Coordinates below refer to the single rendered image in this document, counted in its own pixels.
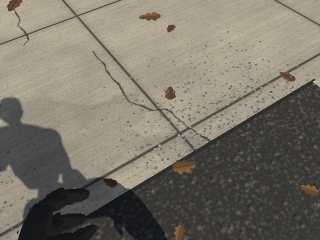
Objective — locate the left robot hand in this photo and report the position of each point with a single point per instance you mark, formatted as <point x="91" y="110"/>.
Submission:
<point x="41" y="224"/>

